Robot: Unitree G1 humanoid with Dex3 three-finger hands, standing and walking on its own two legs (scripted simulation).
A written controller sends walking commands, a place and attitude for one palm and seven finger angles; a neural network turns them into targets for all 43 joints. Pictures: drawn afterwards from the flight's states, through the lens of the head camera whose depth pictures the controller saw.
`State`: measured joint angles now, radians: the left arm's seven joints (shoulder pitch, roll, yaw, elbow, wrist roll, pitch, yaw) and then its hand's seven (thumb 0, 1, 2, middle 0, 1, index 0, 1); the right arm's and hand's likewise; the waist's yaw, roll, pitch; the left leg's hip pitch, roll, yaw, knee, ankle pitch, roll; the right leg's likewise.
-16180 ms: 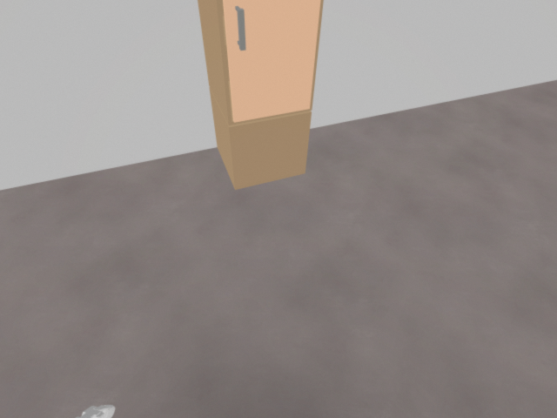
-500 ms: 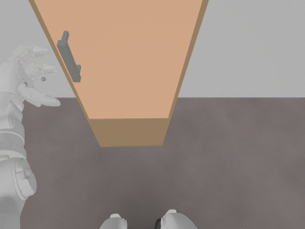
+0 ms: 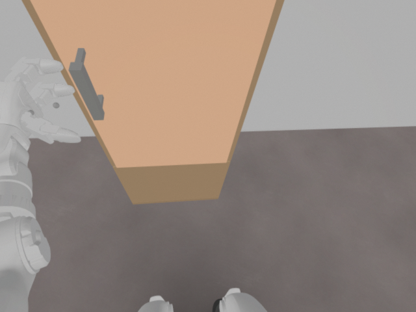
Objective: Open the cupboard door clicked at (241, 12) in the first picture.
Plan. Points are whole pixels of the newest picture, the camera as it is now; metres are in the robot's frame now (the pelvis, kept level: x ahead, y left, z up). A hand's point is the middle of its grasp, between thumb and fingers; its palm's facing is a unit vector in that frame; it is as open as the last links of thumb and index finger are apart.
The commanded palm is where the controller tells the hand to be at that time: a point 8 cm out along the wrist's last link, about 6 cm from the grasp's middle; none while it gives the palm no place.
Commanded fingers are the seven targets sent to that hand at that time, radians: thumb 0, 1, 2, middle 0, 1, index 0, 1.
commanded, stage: move the hooked fingers beside the handle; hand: left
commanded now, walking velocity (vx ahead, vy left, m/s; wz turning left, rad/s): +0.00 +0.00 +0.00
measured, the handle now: (90, 86) +0.53 +0.20 +0.09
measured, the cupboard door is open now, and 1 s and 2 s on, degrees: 0 0 0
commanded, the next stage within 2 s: slide the fingers in behind the handle in 0.92 s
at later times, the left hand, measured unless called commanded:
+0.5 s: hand (64, 111) +0.47 +0.23 +0.08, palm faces +0.02 -1.00 -0.02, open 14.0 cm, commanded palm +0.45 +0.29 +0.09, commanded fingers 0.00 -0.50 0.30 -0.30 -1.20 -0.30 -1.20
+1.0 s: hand (60, 107) +0.48 +0.24 +0.08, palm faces +0.02 -1.00 +0.01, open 14.0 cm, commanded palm +0.45 +0.29 +0.08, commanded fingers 0.00 -0.50 0.30 -0.30 -1.20 -0.30 -1.20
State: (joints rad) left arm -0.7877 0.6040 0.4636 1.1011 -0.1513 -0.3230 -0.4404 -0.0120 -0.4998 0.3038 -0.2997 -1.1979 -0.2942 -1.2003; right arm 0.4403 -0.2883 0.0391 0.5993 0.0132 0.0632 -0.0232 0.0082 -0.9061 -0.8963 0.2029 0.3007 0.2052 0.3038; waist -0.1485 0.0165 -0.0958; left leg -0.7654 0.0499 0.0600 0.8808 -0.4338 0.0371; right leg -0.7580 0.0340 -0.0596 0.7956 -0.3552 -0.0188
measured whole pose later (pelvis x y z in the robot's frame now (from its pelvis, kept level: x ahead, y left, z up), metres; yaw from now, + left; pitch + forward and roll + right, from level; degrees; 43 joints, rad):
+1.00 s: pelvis -0.01 -0.01 -0.01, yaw +1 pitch +19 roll -3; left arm -0.86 0.64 0.48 1.18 -0.13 -0.34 -0.43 -0.01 -0.50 0.30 -0.30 -1.20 -0.30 -1.20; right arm 0.41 -0.29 0.05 0.60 0.02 0.06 -0.04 0.01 -0.91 -0.90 0.20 0.30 0.21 0.30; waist -0.17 0.00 -0.08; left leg -0.81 0.06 0.04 0.92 -0.43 0.03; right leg -0.80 0.04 -0.08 0.83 -0.36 -0.03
